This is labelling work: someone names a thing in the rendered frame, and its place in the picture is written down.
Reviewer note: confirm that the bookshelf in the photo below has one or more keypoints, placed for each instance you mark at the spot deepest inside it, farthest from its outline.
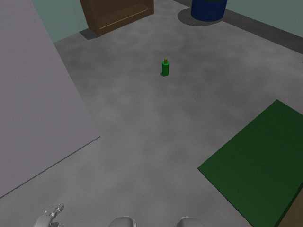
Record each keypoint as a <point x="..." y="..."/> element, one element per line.
<point x="104" y="16"/>

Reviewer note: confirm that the potted plant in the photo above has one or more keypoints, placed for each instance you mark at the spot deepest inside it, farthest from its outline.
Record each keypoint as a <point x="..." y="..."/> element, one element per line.
<point x="208" y="10"/>

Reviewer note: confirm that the left robot hand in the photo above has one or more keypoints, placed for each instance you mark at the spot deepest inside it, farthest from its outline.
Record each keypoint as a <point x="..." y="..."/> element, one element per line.
<point x="49" y="215"/>

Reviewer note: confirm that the bottle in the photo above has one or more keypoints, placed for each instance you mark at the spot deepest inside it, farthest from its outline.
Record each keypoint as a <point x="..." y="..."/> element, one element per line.
<point x="165" y="67"/>

